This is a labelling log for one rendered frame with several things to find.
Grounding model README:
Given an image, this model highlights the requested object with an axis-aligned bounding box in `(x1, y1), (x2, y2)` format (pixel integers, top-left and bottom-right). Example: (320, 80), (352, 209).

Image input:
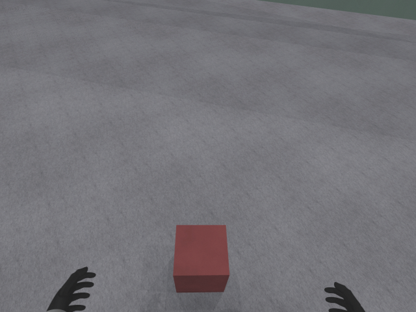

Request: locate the right robot hand
(324, 282), (365, 312)

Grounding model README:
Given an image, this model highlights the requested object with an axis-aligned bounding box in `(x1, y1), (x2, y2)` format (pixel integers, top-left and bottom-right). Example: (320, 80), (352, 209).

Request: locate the left robot hand
(47, 267), (96, 312)

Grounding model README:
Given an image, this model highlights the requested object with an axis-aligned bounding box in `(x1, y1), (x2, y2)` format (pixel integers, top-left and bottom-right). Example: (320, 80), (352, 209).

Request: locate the carton
(173, 225), (229, 293)

